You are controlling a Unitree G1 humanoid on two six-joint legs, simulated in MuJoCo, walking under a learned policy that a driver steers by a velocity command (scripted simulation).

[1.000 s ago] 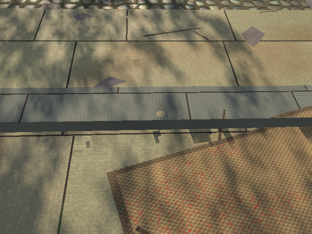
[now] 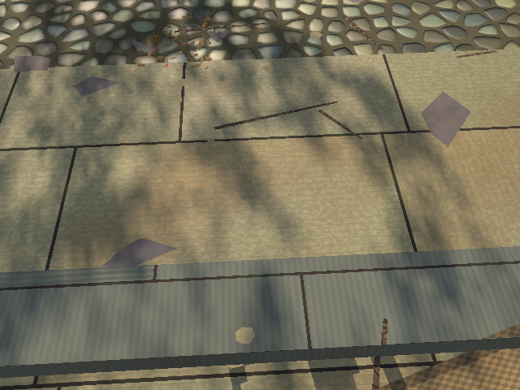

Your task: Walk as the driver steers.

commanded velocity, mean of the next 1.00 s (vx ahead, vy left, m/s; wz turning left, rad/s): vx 0.25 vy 0.00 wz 0.19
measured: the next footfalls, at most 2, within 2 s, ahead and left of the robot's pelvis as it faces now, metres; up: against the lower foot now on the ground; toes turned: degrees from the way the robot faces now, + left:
right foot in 0.34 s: +0.37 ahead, -0.13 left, +0.00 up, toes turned +16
left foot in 0.70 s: +0.33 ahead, +0.11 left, +0.00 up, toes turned +15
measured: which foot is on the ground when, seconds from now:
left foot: down 0.00-0.34, up 0.36-0.68, down 0.70-1.00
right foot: up 0.00-0.32, down 0.34-0.74, up 0.76-1.00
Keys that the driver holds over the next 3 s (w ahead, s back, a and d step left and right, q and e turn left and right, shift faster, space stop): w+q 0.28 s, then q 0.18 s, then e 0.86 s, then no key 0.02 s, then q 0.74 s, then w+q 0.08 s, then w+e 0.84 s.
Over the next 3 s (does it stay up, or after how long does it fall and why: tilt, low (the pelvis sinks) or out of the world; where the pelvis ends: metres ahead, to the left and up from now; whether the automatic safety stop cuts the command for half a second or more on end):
stays up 0.66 0.04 0.10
